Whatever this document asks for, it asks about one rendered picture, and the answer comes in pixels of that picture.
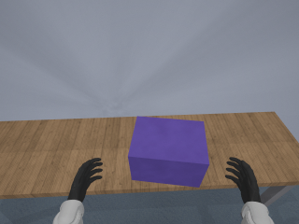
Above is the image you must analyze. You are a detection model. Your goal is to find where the robot left forearm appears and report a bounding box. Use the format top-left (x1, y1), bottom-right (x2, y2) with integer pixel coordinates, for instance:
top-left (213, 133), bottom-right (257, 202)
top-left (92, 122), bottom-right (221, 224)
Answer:
top-left (52, 200), bottom-right (85, 224)

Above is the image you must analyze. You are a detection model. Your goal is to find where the carton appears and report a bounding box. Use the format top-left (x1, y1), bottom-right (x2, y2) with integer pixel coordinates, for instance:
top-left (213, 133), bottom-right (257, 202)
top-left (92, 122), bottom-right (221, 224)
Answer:
top-left (128, 116), bottom-right (209, 188)

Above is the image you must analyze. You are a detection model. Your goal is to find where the right robot hand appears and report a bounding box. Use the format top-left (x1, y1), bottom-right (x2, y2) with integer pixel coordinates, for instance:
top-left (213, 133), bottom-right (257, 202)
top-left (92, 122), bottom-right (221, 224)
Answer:
top-left (225, 157), bottom-right (261, 203)

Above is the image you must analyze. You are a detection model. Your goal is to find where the robot right forearm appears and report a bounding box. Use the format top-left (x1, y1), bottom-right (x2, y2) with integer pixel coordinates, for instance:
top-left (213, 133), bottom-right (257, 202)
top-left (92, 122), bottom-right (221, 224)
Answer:
top-left (241, 201), bottom-right (275, 224)

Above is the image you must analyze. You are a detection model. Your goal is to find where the table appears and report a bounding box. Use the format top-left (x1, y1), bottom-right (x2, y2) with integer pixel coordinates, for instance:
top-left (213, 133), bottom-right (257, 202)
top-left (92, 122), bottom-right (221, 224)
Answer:
top-left (0, 111), bottom-right (299, 219)

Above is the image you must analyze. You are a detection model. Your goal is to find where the left robot hand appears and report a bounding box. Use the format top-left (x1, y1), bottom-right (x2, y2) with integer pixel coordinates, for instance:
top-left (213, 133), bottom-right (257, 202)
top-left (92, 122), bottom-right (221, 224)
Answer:
top-left (67, 158), bottom-right (103, 202)

